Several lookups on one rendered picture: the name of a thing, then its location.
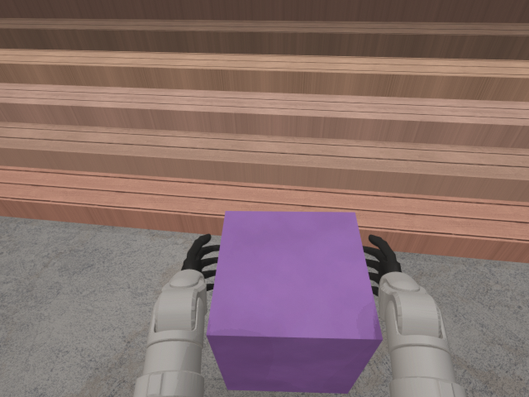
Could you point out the robot left hand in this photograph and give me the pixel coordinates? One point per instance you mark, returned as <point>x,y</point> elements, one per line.
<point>196,253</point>

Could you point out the robot right hand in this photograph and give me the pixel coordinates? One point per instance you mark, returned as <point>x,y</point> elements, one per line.
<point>387,260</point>

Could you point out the carton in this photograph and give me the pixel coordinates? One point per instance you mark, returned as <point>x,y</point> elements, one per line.
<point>292,304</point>

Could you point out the left robot forearm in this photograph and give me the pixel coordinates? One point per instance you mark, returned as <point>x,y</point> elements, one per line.
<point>175,340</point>

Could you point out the right robot forearm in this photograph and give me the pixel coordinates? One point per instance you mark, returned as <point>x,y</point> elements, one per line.
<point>417,340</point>

